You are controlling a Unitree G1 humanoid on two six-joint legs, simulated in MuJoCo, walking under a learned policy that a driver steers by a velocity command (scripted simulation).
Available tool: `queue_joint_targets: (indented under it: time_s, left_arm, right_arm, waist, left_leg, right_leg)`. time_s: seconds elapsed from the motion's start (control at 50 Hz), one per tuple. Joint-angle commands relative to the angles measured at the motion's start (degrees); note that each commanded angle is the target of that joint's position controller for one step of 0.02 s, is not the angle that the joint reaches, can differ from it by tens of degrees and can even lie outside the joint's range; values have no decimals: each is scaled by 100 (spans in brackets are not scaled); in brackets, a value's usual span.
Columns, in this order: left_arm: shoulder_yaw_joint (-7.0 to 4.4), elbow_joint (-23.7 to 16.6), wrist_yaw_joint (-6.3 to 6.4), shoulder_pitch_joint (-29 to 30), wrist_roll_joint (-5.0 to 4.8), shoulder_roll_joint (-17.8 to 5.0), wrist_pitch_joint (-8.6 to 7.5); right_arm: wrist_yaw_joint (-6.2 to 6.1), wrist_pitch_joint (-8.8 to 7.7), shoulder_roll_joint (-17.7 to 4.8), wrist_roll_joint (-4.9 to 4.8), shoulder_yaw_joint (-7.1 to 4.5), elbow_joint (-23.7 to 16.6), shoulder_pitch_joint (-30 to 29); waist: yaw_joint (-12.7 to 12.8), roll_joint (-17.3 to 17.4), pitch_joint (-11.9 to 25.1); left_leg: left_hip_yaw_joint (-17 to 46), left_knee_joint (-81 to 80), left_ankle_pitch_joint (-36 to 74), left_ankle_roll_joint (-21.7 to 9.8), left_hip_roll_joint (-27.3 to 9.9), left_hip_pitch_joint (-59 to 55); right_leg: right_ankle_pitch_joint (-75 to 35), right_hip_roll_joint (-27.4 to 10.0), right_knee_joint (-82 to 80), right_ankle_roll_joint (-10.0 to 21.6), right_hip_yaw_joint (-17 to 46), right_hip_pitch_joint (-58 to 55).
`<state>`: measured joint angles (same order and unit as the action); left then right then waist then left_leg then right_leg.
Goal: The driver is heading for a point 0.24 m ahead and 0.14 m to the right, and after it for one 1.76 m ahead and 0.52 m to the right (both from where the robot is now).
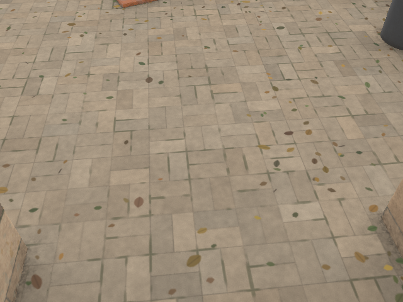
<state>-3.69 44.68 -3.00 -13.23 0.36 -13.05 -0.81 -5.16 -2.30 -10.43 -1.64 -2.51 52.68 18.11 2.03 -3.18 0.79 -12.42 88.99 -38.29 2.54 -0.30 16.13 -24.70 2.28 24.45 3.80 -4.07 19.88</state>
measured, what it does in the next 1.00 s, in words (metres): goes down, turning right: left foot 0.17 m lower, then right foot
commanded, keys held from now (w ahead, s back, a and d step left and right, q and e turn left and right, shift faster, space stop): e+shift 0.18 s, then w+e+shift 0.44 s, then w+q+shift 0.38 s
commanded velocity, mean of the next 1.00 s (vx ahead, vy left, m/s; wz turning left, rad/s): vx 0.63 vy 0.00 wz -0.55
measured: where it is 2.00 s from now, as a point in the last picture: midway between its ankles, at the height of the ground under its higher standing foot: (243, 183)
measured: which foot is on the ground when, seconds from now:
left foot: up 0.00-0.58, down 0.60-1.00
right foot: down 0.00-0.58, up 0.60-0.98, down 1.00-1.00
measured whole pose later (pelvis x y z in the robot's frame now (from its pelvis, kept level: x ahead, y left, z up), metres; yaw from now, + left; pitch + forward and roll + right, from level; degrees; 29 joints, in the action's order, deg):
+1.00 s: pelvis +0.46 +0.00 -0.24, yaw -32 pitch +3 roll -1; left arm -0.1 27.4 -1.0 5.4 -3.2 -8.5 -5.9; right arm -1.1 -3.0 -5.2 -1.0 0.8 56.8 40.6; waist -9.1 0.4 0.9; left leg 11.5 21.3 -29.4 -3.0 0.9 -7.3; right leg 5.2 0.8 33.0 -0.2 2.3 30.9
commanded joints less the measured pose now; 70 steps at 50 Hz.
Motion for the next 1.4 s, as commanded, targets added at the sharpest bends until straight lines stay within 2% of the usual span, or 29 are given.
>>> queue_joint_targets:
  time_s: [0.02, 0.06, 0.08, 0.1, 0.12, 0.16, 0.2, 0.26, 0.3, 0.48, 0.56, 0.62, 0.66, 0.68, 0.7, 0.74, 0.82, 0.88, 0.92, 0.96, 1.0, 1.02, 1.04, 1.06, 1.08, 1.12, 1.22, 1.32, 1.4]
  left_arm:
    - [5, 831, 142, -2676, 252, -669, 1]
    - [-39, 154, 150, -1400, 187, -788, -4]
    - [-112, -171, 111, -674, -25, -1041, 36]
    - [-242, -377, 226, -86, 12, -1503, 17]
    - [-189, -568, 432, 172, -31, -1293, 32]
    - [14, -464, 714, -403, -210, -650, 172]
    - [-8, -698, 867, -134, -109, -962, 240]
    - [-71, -466, 834, -1100, -247, -518, 150]
    - [-141, -509, 878, -1203, -281, -642, 71]
    - [5, -941, 803, -344, -398, -567, 99]
    - [94, -874, 759, -673, -254, -433, 295]
    - [381, -1029, 170, -584, -257, 580, -14]
    - [293, -1302, 229, -886, -604, 284, -488]
    - [303, -1512, 368, -592, -796, 82, -628]
    - [251, -1729, 513, 883, -747, -250, -512]
    - [333, -1722, 582, 1142, -337, 34, -272]
    - [374, -2223, 410, 1585, 107, 190, -350]
    - [326, -2297, 331, 2007, -220, 300, -347]
    - [249, -2130, 237, 2242, -442, 250, -404]
    - [17, -2081, 148, 2189, -366, -190, -607]
    - [-194, -1862, 282, 279, -432, -643, -724]
    - [-340, -1452, 365, -1389, -374, -1195, -630]
    - [-364, -1094, 254, -1717, -184, -1286, -607]
    - [-308, -1061, 288, -1655, -67, -798, -587]
    - [-226, -863, 342, -1177, -101, -522, -509]
    - [-163, -658, 336, -535, -44, -363, -496]
    - [-145, -381, 219, 487, -59, -290, -602]
    - [-275, -231, 395, 470, -92, -1080, -692]
    - [-476, -234, 299, 266, -203, -1947, -470]
  right_arm:
    - [96, -217, 322, 286, 35, -1431, -818]
    - [244, -271, -18, 233, 109, -1748, -571]
    - [213, -132, -440, 246, -33, -1646, -293]
    - [191, -47, -551, 200, -55, -1853, -461]
    - [100, 137, -978, 276, -135, -2043, -1180]
    - [68, 304, -446, 310, -40, -2419, -2192]
    - [202, 199, -429, 316, -58, -2235, -1737]
    - [327, 218, -559, 180, -235, -2349, -2067]
    - [398, 161, -596, 296, -250, -2490, -2448]
    - [771, -265, -642, 131, -297, -2325, -2051]
    - [849, -126, -806, 22, -435, -2056, -1371]
    - [861, -171, -839, 185, -446, -1299, 1505]
    - [915, -249, -1518, 56, -647, -911, 2132]
    - [869, -300, -2213, 95, -809, -765, 2129]
    - [772, -292, -1211, 126, -439, -851, 1732]
    - [706, -353, -594, 218, -5, -534, 1019]
    - [477, -326, -480, 247, 71, -678, 474]
    - [371, -301, -433, -241, 86, -320, 1391]
    - [358, -221, -429, -120, 136, -75, 1806]
    - [347, -159, -615, 25, 121, 109, 1826]
    - [373, -88, -869, 248, 72, -16, 1388]
    - [425, -221, -548, 406, 145, -340, 1315]
    - [501, -387, 57, -62, 287, -477, 1945]
    - [472, -388, -386, -355, 112, -586, 1365]
    - [392, -328, -519, -283, 13, -872, 559]
    - [353, -166, -470, 29, -57, -974, 215]
    - [563, 162, -276, -34, -27, -1456, 36]
    - [759, 61, -699, 68, -67, -1905, -849]
    - [870, 188, -1506, -123, -390, -1918, 29]
  waist:
    - [251, -1975, -500]
    - [-235, 644, 646]
    - [-633, 1343, 747]
    - [-936, 897, 903]
    - [-780, 1190, 446]
    - [-435, 1080, 697]
    - [-548, 449, 1573]
    - [-45, -46, 908]
    - [75, -158, 188]
    - [149, -736, -236]
    - [68, 165, -249]
    - [-1067, 1716, 661]
    - [-796, 3315, 1151]
    - [-631, 3591, 1175]
    - [-913, 1542, -241]
    - [-349, 70, -1605]
    - [-146, 563, -1254]
    - [-558, 570, -1067]
    - [-690, 802, -1101]
    - [-476, 1304, -994]
    - [769, 1750, 513]
    - [1110, 950, 2159]
    - [637, -1323, 3235]
    - [781, -1469, 2111]
    - [702, -1181, 670]
    - [179, -185, -327]
    - [-548, -193, -709]
    - [-458, 411, -820]
    - [-1147, -234, 34]
  left_leg:
    - [1274, 4188, -1476, 348, 808, 4435]
    - [1887, 3383, -91, -22, 419, 4997]
    - [1841, 2432, 853, -172, 152, 4461]
    - [2309, 1414, 1530, 39, 117, 4119]
    - [2384, 61, 2386, 415, 29, 3760]
    - [2257, -1734, 3125, 700, 235, 3039]
    - [2259, -1326, 4284, 765, 301, 2265]
    - [2866, -2127, 4215, 521, 221, 3544]
    - [3018, -3267, 4539, 394, 240, 3758]
    - [2798, -5701, 5071, -26, 26, 48]
    - [2362, -8020, 6206, -54, -449, -1349]
    - [1867, -4655, 6322, -132, -1017, -4879]
    - [3673, -4996, 5692, -615, -1943, -4469]
    - [5927, -6686, 1748, -1832, -2912, -4085]
    - [5963, -7599, -314, -1979, -2688, -2993]
    - [5026, -7329, -606, -1553, -1767, -573]
    - [3662, -8014, 1395, -1471, -617, 2091]
    - [3211, -8324, 3215, -1462, -729, 869]
    - [3166, -8062, 4085, -1492, -906, -558]
    - [3251, -7469, 6064, -1327, -1052, -1334]
    - [2983, -4871, 7500, -949, -724, -512]
    - [2802, -2975, 5187, -975, -185, 1066]
    - [3007, -1609, 894, -820, 341, 2530]
    - [2730, -986, 1019, -786, 39, 3318]
    - [2244, -981, 1606, -754, -213, 3824]
    - [2008, -998, 2173, -667, -642, 3345]
    - [1995, -1120, 2585, -453, -1119, 3177]
    - [1130, -3629, 4710, -591, -731, 1860]
    - [265, -3863, 3015, -1104, 206, 422]
  right_leg:
    - [-4799, -914, 939, 1073, 2076, -3377]
    - [-3201, -1803, 581, 2047, 3231, -3159]
    - [-1788, -1484, 473, 1666, 3042, -2092]
    - [-461, -1964, -93, 1975, 4352, -1302]
    - [0, -1656, -282, 1796, 4142, -307]
    - [-96, -811, 379, 1356, 3608, -287]
    - [-551, -562, 802, 1141, 3434, -647]
    - [3863, -350, 546, 1228, 4181, -1655]
    - [5223, -248, 500, 1289, 4577, -1460]
    - [5653, 498, 1740, 938, 4116, 1110]
    - [5477, 1075, 3661, 486, 3693, 1199]
    - [7763, 1399, 8331, 175, 2419, 4883]
    - [6632, 809, 10493, -13, 1885, 6397]
    - [6088, 149, 10575, -97, 1383, 6847]
    - [5570, -113, 10414, -63, 1275, 7343]
    - [4540, -531, 8833, 82, 1566, 6372]
    - [1561, -810, 5123, -495, 680, 2877]
    - [1618, -527, 2499, -761, 652, 1366]
    - [2428, -97, 1229, -842, 388, 1163]
    - [2874, 165, 601, -551, 247, 585]
    - [3278, -195, 778, 53, 758, -2322]
    - [3032, -1428, 1473, 389, 1987, -5072]
    - [5374, -2741, 193, 1049, 4715, -5927]
    - [6445, -2583, -593, 924, 5002, -5198]
    - [6014, -2340, -859, 648, 3974, -4153]
    - [4748, -2007, -1189, 538, 2733, -2293]
    - [2850, -1820, -1752, 383, 495, -832]
    - [2360, -1357, -1807, 26, -860, -674]
    - [-2652, -1733, 363, 2, -982, -2170]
